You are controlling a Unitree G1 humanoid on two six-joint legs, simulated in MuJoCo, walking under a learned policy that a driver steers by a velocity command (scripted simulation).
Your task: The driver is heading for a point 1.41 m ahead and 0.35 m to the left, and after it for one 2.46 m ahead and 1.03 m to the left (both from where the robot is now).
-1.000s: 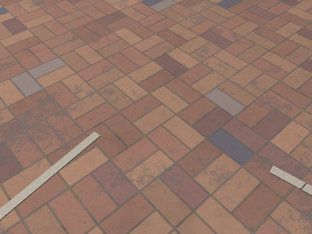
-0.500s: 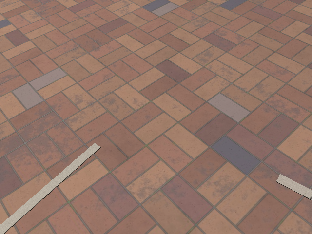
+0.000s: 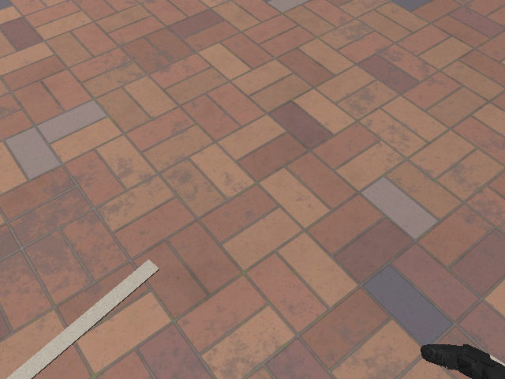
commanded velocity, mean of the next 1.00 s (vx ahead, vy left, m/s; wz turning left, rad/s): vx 0.50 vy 0.00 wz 0.14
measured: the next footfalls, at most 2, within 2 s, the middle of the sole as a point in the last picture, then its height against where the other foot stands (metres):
right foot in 0.52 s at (333, 368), level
left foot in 1.08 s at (239, 264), level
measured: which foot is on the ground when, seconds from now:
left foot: down 0.00-0.54, up 0.56-1.00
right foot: up 0.00-0.50, down 0.52-1.00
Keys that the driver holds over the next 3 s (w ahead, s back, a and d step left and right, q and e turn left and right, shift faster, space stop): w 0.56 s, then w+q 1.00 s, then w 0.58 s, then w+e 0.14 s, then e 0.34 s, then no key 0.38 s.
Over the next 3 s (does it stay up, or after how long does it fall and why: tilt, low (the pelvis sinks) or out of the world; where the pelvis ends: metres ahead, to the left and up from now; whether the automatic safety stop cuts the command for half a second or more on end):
stays up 1.36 0.42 0.02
